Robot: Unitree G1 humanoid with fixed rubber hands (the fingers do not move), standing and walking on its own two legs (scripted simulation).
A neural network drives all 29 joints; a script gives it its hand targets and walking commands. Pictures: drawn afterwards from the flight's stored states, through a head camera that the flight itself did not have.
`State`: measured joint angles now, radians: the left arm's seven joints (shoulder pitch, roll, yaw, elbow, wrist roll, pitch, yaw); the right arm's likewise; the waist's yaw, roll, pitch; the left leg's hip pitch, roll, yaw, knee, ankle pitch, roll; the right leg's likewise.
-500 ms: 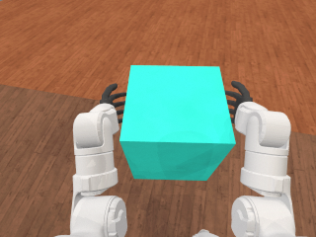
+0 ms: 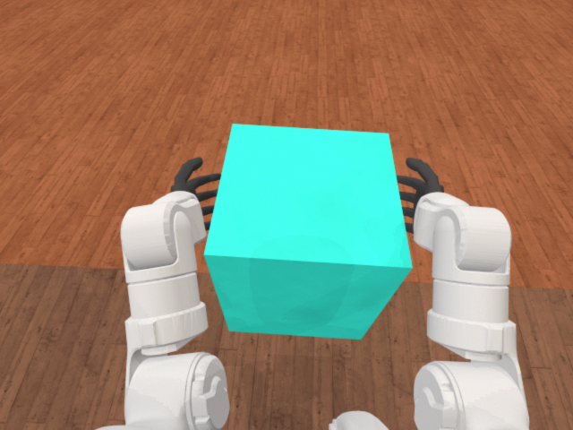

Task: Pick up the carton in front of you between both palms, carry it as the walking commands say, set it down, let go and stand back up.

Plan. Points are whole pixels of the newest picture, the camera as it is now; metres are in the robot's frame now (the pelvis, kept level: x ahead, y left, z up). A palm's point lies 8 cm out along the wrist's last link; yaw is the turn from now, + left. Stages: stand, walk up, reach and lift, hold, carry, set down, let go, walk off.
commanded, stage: carry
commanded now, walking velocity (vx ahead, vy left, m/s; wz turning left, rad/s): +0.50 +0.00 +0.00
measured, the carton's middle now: (302, 240) +0.37 -0.03 +0.07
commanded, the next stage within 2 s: none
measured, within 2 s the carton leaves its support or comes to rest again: neither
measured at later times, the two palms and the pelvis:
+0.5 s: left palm (176, 61) +0.66 +0.15 +0.21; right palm (347, 44) +0.69 -0.15 +0.21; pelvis +0.32 -0.04 +0.06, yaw +1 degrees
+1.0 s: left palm out of the picture +1.01 +0.12 +0.27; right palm out of the picture +1.00 -0.18 +0.27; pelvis +0.65 -0.02 +0.10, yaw +0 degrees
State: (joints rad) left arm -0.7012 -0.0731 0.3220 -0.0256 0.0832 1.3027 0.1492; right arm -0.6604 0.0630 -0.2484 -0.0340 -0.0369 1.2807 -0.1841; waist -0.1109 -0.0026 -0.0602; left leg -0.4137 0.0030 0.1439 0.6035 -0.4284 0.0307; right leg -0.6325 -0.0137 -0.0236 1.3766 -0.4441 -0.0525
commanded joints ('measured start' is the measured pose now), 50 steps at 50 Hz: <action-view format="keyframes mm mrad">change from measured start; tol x32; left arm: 1 -639 -841 -585 -61 -224 -47 -72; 50 -580 -807 -628 -5 -270 -13 -80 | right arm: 1 -899 1005 695 -172 466 -39 170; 50 -689 858 575 -34 324 -2 143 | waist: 1 56 90 -399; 10 134 175 -345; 14 235 -288 -546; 30 89 -134 -387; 33 -1 344 -528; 50 137 168 -346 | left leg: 1 499 274 -436 -246 144 182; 8 393 224 -157 -324 333 151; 11 284 185 18 22 889 63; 14 -350 -82 -123 766 -82 -45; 16 -449 3 -204 944 -47 2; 24 -425 89 -126 495 24 1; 31 356 -84 114 11 118 52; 34 707 358 -880 -279 80 288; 50 382 199 -44 -137 716 73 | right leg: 1 -265 -48 13 -22 35 -14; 11 413 111 -290 -691 123 -54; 13 929 -287 514 -925 -150 -226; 17 771 -292 474 -899 364 -232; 29 559 -217 8 -984 418 -127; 31 429 -149 -142 -658 675 -42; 33 -90 75 -74 -155 -23 51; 35 -259 26 38 121 -65 18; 50 239 71 -253 -733 210 -11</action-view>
